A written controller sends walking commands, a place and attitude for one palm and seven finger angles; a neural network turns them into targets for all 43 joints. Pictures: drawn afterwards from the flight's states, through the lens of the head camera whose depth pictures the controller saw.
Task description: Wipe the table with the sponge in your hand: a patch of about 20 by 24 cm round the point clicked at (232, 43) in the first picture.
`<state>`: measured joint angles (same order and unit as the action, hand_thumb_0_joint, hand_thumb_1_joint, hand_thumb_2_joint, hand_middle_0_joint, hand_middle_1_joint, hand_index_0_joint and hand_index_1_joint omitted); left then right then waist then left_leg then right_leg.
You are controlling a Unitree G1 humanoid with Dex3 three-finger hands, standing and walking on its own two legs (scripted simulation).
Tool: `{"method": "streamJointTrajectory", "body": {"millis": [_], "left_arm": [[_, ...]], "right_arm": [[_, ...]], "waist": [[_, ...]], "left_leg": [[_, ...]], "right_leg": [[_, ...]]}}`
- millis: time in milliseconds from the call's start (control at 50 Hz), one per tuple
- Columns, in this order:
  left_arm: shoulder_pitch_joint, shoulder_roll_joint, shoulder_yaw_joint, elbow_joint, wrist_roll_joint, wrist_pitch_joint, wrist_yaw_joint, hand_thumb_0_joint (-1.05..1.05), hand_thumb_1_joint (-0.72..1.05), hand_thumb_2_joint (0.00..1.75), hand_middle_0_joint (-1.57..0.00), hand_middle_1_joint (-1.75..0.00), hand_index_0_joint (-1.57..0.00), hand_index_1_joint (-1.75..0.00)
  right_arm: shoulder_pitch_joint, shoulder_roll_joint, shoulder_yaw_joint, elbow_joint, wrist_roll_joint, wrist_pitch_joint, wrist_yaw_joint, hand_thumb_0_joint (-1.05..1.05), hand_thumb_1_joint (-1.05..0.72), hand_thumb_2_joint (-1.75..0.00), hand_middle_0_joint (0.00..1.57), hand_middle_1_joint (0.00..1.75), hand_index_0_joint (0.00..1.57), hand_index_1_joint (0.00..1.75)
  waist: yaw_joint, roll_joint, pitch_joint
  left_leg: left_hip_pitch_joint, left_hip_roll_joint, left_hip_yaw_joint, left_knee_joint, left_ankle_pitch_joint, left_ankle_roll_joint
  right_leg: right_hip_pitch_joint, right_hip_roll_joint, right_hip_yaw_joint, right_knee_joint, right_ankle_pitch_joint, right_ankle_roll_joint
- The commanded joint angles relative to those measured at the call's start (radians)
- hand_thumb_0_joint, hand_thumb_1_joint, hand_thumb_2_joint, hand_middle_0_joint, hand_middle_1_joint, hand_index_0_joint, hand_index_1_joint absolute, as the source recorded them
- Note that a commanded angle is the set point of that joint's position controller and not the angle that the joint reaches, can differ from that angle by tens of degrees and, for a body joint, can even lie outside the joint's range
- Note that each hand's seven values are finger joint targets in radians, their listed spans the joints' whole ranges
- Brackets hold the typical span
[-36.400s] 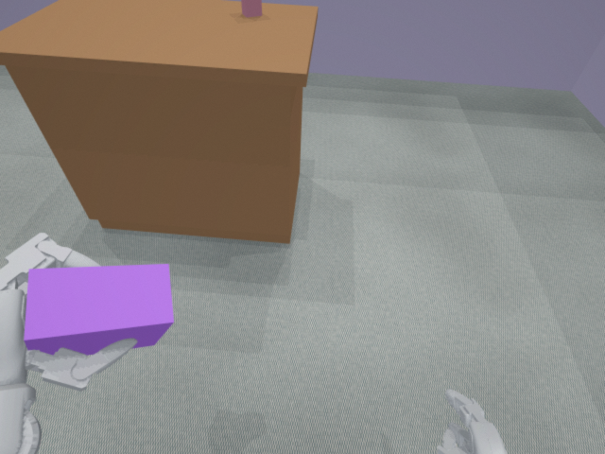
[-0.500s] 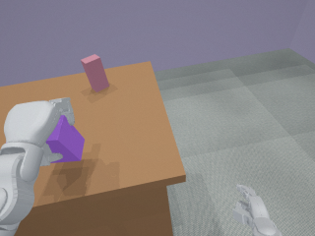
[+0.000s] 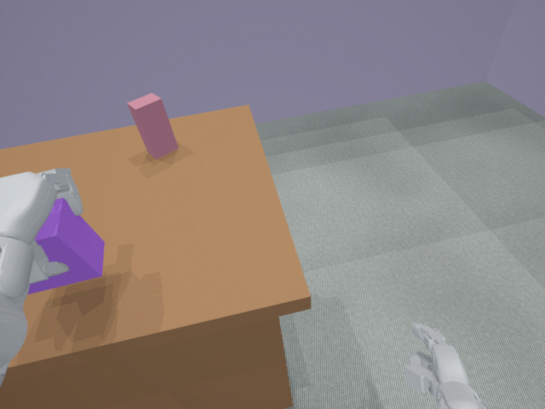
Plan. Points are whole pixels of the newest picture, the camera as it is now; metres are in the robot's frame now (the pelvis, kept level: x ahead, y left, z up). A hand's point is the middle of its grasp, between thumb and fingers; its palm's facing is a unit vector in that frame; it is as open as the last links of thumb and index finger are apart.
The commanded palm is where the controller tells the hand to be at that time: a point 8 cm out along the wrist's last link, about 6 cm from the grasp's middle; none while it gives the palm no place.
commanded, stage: move the sponge above the wiping area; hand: left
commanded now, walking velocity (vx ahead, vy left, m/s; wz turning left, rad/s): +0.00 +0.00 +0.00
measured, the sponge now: (52, 255) +0.23 +0.36 +0.14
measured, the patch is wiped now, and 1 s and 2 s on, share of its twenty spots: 0.00 0.05 0.05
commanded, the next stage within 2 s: none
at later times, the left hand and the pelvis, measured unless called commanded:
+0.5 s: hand (46, 240) +0.24 +0.35 +0.17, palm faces +0.09 -0.03 -1.00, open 9.9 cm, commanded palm +0.20 +0.33 +0.23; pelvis +0.01 +0.01 +0.00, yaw +0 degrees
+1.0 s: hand (68, 264) +0.22 +0.33 +0.13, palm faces -0.04 -0.09 -0.99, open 9.9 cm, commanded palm +0.20 +0.33 +0.24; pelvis +0.01 +0.02 +0.00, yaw +0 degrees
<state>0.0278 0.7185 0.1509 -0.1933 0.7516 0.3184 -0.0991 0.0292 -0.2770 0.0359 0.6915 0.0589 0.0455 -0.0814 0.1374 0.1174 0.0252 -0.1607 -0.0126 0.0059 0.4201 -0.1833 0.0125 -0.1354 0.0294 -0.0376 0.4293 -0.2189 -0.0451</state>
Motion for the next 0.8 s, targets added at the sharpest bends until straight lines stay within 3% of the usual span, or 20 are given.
{"method": "streamJointTrajectory", "body": {"millis": [0, 40, 80, 100, 140, 180, 200, 240, 280, 300, 360, 420, 480, 540, 580, 640, 680, 700, 740, 780], "left_arm": [[-0.144, 0.161, 0.036, -0.134, 0.011, 0.040, -0.034, 0.00, 0.10, 1.30, -1.20, -1.60, -1.20, -1.60], [-0.164, 0.198, 0.036, -0.176, 0.032, 0.025, -0.061, 0.00, 0.10, 1.30, -1.20, -1.60, -1.20, -1.60], [-0.172, 0.258, 0.091, -0.246, 0.051, -0.004, -0.071, 0.00, 0.10, 1.30, -1.20, -1.60, -1.20, -1.60], [-0.198, 0.277, 0.106, -0.258, 0.065, -0.034, -0.066, 0.00, 0.10, 1.30, -1.20, -1.60, -1.20, -1.60], [-0.184, 0.355, 0.206, -0.296, 0.066, -0.097, -0.036, 0.00, 0.10, 1.30, -1.20, -1.60, -1.20, -1.60], [-0.177, 0.408, 0.295, -0.325, 0.064, -0.130, 0.013, 0.00, 0.10, 1.30, -1.20, -1.60, -1.20, -1.60], [-0.198, 0.350, 0.260, -0.290, 0.060, -0.136, 0.039, 0.00, 0.10, 1.30, -1.20, -1.60, -1.20, -1.60], [-0.175, 0.314, 0.270, -0.225, 0.034, -0.127, 0.088, 0.00, 0.10, 1.30, -1.20, -1.60, -1.20, -1.60], [-0.144, 0.265, 0.252, -0.147, 0.012, -0.080, 0.116, 0.00, 0.10, 1.30, -1.20, -1.60, -1.20, -1.60], [-0.155, 0.239, 0.215, -0.114, 0.001, -0.055, 0.116, 0.00, 0.10, 1.30, -1.20, -1.60, -1.20, -1.60], [-0.107, 0.222, 0.167, -0.109, -0.002, -0.003, 0.075, 0.00, 0.10, 1.30, -1.20, -1.60, -1.20, -1.60], [-0.053, 0.159, 0.079, -0.180, -0.006, 0.033, 0.015, 0.00, 0.10, 1.30, -1.20, -1.60, -1.20, -1.60], [-0.108, 0.158, 0.033, -0.281, 0.023, 0.026, -0.032, 0.00, 0.10, 1.30, -1.20, -1.60, -1.20, -1.60], [-0.142, 0.300, 0.149, -0.382, 0.062, -0.051, -0.027, 0.00, 0.10, 1.30, -1.20, -1.60, -1.20, -1.60], [-0.162, 0.367, 0.229, -0.451, 0.077, -0.094, 0.009, 0.00, 0.10, 1.30, -1.20, -1.60, -1.20, -1.60], [-0.188, 0.305, 0.225, -0.321, 0.069, -0.111, 0.068, 0.00, 0.10, 1.30, -1.20, -1.60, -1.20, -1.60], [-0.163, 0.295, 0.251, -0.230, 0.039, -0.066, 0.092, 0.00, 0.10, 1.30, -1.20, -1.60, -1.20, -1.60], [-0.168, 0.256, 0.220, -0.199, 0.022, -0.044, 0.098, 0.00, 0.10, 1.30, -1.20, -1.60, -1.20, -1.60], [-0.121, 0.239, 0.200, -0.151, -0.008, 0.003, 0.085, 0.00, 0.10, 1.30, -1.20, -1.60, -1.20, -1.60], [-0.056, 0.173, 0.138, -0.126, -0.011, 0.050, 0.042, 0.00, 0.10, 1.30, -1.20, -1.60, -1.20, -1.60]], "right_arm": [[-0.237, -0.112, -0.030, -0.208, 0.004, -0.059, 0.001, 0.00, -0.90, -0.90, 0.20, 0.30, 0.20, 0.30], [-0.235, -0.110, -0.028, -0.214, 0.000, -0.063, -0.003, 0.00, -0.90, -0.90, 0.20, 0.30, 0.20, 0.30], [-0.253, -0.099, -0.021, -0.228, -0.004, -0.074, -0.007, 0.00, -0.90, -0.90, 0.20, 0.30, 0.20, 0.30], [-0.219, -0.100, -0.023, -0.223, -0.013, -0.078, -0.010, 0.00, -0.90, -0.90, 0.20, 0.30, 0.20, 0.30], [-0.191, -0.094, -0.029, -0.221, -0.022, -0.080, -0.011, 0.00, -0.90, -0.90, 0.20, 0.30, 0.20, 0.30], [-0.200, -0.082, -0.028, -0.217, -0.023, -0.083, -0.010, 0.00, -0.90, -0.90, 0.20, 0.30, 0.20, 0.30], [-0.176, -0.072, -0.030, -0.210, -0.025, -0.079, -0.008, 0.00, -0.90, -0.90, 0.20, 0.30, 0.20, 0.30], [-0.157, -0.079, -0.044, -0.196, -0.017, -0.070, 0.004, 0.00, -0.90, -0.90, 0.20, 0.30, 0.20, 0.30], [-0.192, -0.084, -0.049, -0.182, -0.006, -0.064, 0.014, 0.00, -0.90, -0.90, 0.20, 0.30, 0.20, 0.30], [-0.178, -0.101, -0.051, -0.176, -0.009, -0.057, 0.017, 0.00, -0.90, -0.90, 0.20, 0.30, 0.20, 0.30], [-0.198, -0.114, -0.048, -0.192, -0.002, -0.046, 0.017, 0.00, -0.90, -0.90, 0.20, 0.30, 0.20, 0.30], [-0.220, -0.110, -0.039, -0.220, 0.005, -0.052, 0.014, 0.00, -0.90, -0.90, 0.20, 0.30, 0.20, 0.30], [-0.251, -0.095, -0.024, -0.236, 0.002, -0.066, -0.001, 0.00, -0.90, -0.90, 0.20, 0.30, 0.20, 0.30], [-0.196, -0.097, -0.031, -0.229, -0.021, -0.076, -0.011, 0.00, -0.90, -0.90, 0.20, 0.30, 0.20, 0.30], [-0.211, -0.082, -0.022, -0.232, -0.025, -0.084, -0.013, 0.00, -0.90, -0.90, 0.20, 0.30, 0.20, 0.30], [-0.159, -0.070, -0.032, -0.202, -0.023, -0.067, -0.004, 0.00, -0.90, -0.90, 0.20, 0.30, 0.20, 0.30], [-0.202, -0.079, -0.034, -0.189, -0.007, -0.054, 0.009, 0.00, -0.90, -0.90, 0.20, 0.30, 0.20, 0.30], [-0.183, -0.088, -0.042, -0.182, -0.010, -0.045, 0.014, 0.00, -0.90, -0.90, 0.20, 0.30, 0.20, 0.30], [-0.197, -0.102, -0.041, -0.183, -0.006, -0.035, 0.018, 0.00, -0.90, -0.90, 0.20, 0.30, 0.20, 0.30], [-0.251, -0.101, -0.028, -0.201, 0.007, -0.033, 0.019, 0.00, -0.90, -0.90, 0.20, 0.30, 0.20, 0.30]], "waist": [[-0.024, -0.025, -0.137], [-0.030, -0.042, -0.166], [-0.019, -0.034, -0.201], [-0.022, -0.050, -0.233], [-0.006, -0.061, -0.262], [0.019, 0.001, -0.266], [0.008, -0.008, -0.240], [0.014, 0.002, -0.196], [0.022, 0.032, -0.137], [0.013, 0.010, -0.146], [0.001, -0.049, -0.151], [-0.015, -0.040, -0.178], [-0.030, -0.039, -0.195], [-0.014, -0.055, -0.272], [0.007, 0.019, -0.289], [-0.003, 0.014, -0.205], [0.020, 0.038, -0.156], [0.013, 0.005, -0.156], [0.014, -0.015, -0.137], [0.008, -0.035, -0.114]], "left_leg": [[-0.003, -0.014, -0.033, -0.066, 0.060, 0.018], [0.011, -0.022, -0.043, -0.064, 0.061, 0.027], [0.031, -0.024, -0.051, -0.055, 0.068, 0.033], [0.044, -0.025, -0.040, -0.043, 0.091, 0.038], [0.072, -0.025, -0.049, -0.039, 0.125, 0.040], [0.078, -0.027, -0.062, -0.038, 0.149, 0.033], [0.077, -0.019, -0.048, -0.036, 0.161, 0.030], [0.061, -0.010, -0.054, -0.046, 0.152, 0.016], [0.034, -0.008, -0.054, -0.054, 0.124, 0.004], [0.022, 0.000, -0.039, -0.057, 0.115, 0.001], [0.003, -0.007, -0.034, -0.066, 0.099, 0.009], [0.014, -0.011, -0.030, -0.061, 0.108, 0.019], [0.039, -0.017, -0.045, -0.055, 0.104, 0.031], [0.080, -0.021, -0.058, -0.040, 0.177, 0.044], [0.105, -0.023, -0.071, -0.038, 0.204, 0.039], [0.097, -0.007, -0.067, -0.048, 0.211, 0.023], [0.061, -0.011, -0.074, -0.060, 0.193, 0.005], [0.052, 0.002, -0.055, -0.062, 0.188, 0.001], [0.028, -0.001, -0.052, -0.073, 0.168, -0.004], [0.012, -0.004, -0.045, -0.076, 0.147, -0.002]], "right_leg": [[0.010, -0.034, 0.089, -0.087, 0.050, 0.000], [0.012, -0.030, 0.088, -0.081, 0.050, 0.005], [0.018, -0.020, 0.114, -0.078, 0.034, -0.002], [0.030, -0.026, 0.091, -0.070, 0.057, 0.001], [0.053, -0.021, 0.098, -0.070, 0.084, -0.004], [0.061, -0.009, 0.138, -0.073, 0.085, -0.023], [0.050, -0.017, 0.107, -0.075, 0.099, -0.020], [0.030, -0.014, 0.107, -0.089, 0.086, -0.020], [0.007, -0.011, 0.130, -0.098, 0.052, -0.028], [0.012, -0.023, 0.101, -0.098, 0.057, -0.019], [0.023, -0.026, 0.087, -0.087, 0.065, -0.002], [0.034, -0.032, 0.076, -0.070, 0.106, 0.004], [0.008, -0.019, 0.087, -0.069, 0.094, 0.003], [0.057, -0.018, 0.075, -0.053, 0.152, 0.001], [0.068, -0.003, 0.112, -0.057, 0.139, -0.018], [0.030, -0.007, 0.085, -0.082, 0.131, -0.020], [0.024, 0.002, 0.119, -0.095, 0.104, -0.034], [0.028, -0.014, 0.081, -0.093, 0.114, -0.022], [0.030, -0.018, 0.075, -0.095, 0.118, -0.011], [0.010, -0.011, 0.090, -0.094, 0.107, -0.013]]}}
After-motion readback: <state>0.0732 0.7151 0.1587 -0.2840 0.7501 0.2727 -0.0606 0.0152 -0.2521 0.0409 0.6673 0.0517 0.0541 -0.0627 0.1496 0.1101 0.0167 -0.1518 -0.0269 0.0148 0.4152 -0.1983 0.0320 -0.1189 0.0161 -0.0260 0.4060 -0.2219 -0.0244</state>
